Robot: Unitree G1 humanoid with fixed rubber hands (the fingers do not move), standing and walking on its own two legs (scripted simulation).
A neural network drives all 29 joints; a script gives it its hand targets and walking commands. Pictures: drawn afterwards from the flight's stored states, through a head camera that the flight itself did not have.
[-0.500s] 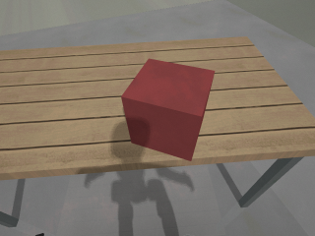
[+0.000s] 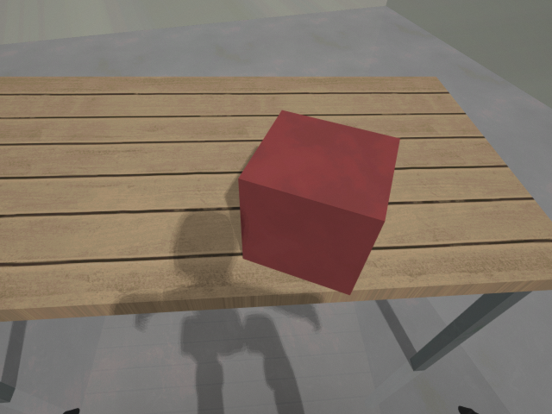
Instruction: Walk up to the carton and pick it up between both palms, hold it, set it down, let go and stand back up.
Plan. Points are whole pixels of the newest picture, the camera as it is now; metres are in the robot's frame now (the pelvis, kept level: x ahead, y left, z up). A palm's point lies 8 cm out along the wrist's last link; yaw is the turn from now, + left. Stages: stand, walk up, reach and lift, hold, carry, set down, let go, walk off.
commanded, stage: walk up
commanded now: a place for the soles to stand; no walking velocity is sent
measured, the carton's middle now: (316, 202) +0.44 -0.07 +0.06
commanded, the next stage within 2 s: none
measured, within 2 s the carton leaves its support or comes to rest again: neither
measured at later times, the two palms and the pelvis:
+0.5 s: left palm out of the picture +0.09 +0.31 -0.10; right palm out of the picture +0.09 -0.33 -0.10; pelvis +0.00 -0.01 +0.00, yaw +0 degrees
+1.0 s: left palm out of the picture +0.11 +0.20 -0.08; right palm out of the picture +0.05 -0.46 -0.09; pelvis +0.02 -0.12 +0.01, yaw -3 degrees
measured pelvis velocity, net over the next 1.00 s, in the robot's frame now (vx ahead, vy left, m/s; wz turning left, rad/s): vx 0.02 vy -0.12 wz -0.05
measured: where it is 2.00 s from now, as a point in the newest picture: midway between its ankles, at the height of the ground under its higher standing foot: outside the picture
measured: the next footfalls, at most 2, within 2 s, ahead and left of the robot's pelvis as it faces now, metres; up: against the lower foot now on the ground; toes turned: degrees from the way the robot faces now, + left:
right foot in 0.76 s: +0.09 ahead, -0.19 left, +0.00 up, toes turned -2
left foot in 1.22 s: +0.14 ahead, +0.02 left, +0.00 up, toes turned -2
